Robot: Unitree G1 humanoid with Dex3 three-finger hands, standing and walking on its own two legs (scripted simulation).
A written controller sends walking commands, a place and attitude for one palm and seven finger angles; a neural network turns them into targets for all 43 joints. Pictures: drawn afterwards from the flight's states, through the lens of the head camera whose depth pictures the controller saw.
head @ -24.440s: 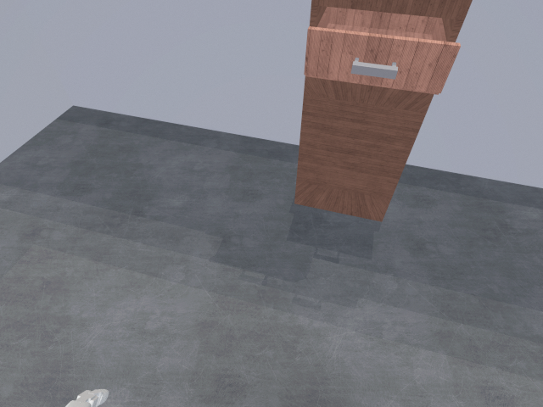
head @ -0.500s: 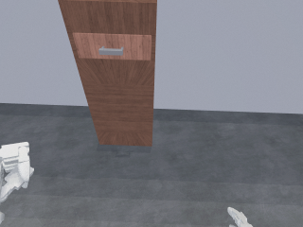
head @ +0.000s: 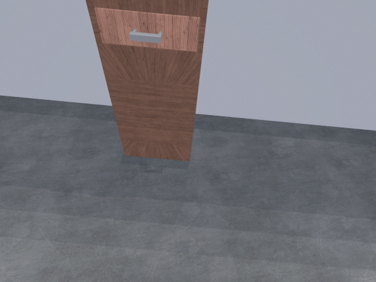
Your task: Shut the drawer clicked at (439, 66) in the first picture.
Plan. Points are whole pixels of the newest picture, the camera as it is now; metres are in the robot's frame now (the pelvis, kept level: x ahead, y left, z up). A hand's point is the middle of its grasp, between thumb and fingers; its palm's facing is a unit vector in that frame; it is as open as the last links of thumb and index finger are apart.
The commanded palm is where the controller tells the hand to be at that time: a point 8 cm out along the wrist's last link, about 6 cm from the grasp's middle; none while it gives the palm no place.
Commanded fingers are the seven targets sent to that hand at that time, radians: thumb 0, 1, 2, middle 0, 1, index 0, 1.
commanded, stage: let the arm hang, fingers relaxed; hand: left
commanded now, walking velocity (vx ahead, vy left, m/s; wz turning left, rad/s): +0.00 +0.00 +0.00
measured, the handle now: (146, 34) +0.92 +0.21 +0.07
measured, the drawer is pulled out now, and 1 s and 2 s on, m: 0.00 0.00 0.00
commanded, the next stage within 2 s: look to check the result in 0.74 s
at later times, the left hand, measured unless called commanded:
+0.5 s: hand out of the picture -0.01 +0.17 -0.17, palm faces +0.01 -0.98 -0.21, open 7.2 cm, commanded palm none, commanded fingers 0.00 0.90 0.90 -0.20 -0.30 -0.20 -0.30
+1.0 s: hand out of the picture +0.02 +0.18 -0.16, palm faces +0.00 -0.97 -0.24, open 7.4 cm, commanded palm none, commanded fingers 0.00 0.90 0.90 -0.20 -0.30 -0.20 -0.30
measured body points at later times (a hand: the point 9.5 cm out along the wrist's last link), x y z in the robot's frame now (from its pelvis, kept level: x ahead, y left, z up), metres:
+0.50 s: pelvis +0.00 +0.00 +0.00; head +0.00 -0.01 +0.45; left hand -0.01 +0.23 -0.15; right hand -0.01 -0.21 -0.16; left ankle +0.05 +0.11 -0.74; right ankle +0.00 -0.11 -0.74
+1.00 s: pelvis +0.01 -0.02 +0.01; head +0.03 -0.03 +0.46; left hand +0.02 +0.23 -0.15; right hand +0.00 -0.25 -0.16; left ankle +0.05 +0.11 -0.74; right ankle +0.00 -0.11 -0.74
